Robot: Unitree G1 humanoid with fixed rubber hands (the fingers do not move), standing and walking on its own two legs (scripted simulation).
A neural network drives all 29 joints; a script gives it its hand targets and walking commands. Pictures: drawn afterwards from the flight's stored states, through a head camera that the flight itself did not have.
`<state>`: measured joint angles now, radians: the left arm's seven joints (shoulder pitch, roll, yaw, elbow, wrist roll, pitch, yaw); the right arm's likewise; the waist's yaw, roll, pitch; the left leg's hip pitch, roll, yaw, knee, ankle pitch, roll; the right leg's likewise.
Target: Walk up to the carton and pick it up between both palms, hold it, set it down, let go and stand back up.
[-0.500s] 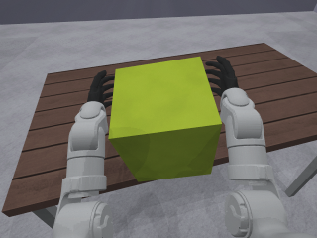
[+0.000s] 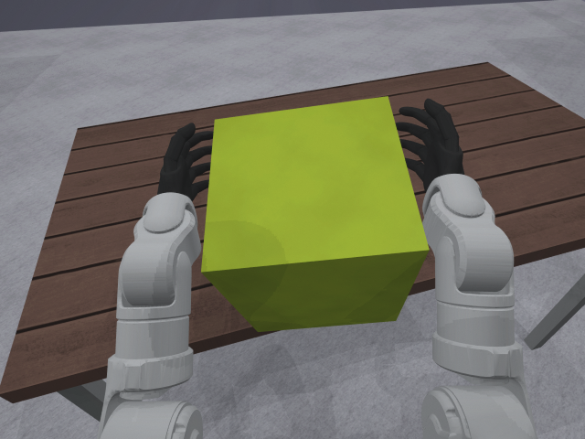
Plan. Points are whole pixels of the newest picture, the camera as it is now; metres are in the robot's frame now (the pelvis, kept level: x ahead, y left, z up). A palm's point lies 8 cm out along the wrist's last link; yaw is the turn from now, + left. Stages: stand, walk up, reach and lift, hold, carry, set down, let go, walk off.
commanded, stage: hold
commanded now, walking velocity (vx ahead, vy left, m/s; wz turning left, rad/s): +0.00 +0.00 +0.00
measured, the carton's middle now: (314, 230) +0.38 -0.03 +0.12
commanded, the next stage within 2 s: none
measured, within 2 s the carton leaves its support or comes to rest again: neither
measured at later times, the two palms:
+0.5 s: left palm (162, 214) +0.32 +0.13 +0.22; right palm (457, 179) +0.32 -0.17 +0.25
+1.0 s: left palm (159, 189) +0.37 +0.15 +0.22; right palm (421, 155) +0.38 -0.15 +0.24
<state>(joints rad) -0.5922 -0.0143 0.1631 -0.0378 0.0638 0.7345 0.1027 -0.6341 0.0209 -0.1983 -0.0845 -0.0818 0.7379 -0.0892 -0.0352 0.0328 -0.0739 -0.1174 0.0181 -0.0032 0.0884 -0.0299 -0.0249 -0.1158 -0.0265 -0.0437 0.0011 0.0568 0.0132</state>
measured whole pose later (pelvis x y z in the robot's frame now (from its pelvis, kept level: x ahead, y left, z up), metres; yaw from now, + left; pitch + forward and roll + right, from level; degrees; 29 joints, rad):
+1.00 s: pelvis -0.02 +0.00 +0.00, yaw -1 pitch +4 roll +0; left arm -0.80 -0.03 0.36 0.38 0.22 0.65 0.01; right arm -0.90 0.03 -0.32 0.43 -0.25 0.62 0.00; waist 0.02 0.03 -0.16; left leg -0.19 0.02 0.01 0.15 -0.03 -0.02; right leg -0.22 -0.02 -0.02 0.11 0.04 0.01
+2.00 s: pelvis -0.06 -0.02 -0.01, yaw -1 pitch +2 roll +1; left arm -0.67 -0.04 0.25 0.13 0.13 0.67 0.03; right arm -0.73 0.04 -0.24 0.04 -0.14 0.70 -0.08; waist 0.00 0.05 -0.09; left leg -0.21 0.04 0.00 0.17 0.00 -0.03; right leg -0.25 0.00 -0.03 0.16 0.06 -0.01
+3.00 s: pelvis -0.02 -0.01 +0.00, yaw -1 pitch +3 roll +0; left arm -0.71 -0.03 0.26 0.17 0.12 0.75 0.08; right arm -0.82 0.03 -0.25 0.18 -0.16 0.76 -0.07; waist 0.00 0.05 -0.14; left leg -0.17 0.03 0.00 0.17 -0.05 -0.03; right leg -0.21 -0.01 -0.02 0.15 0.01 0.00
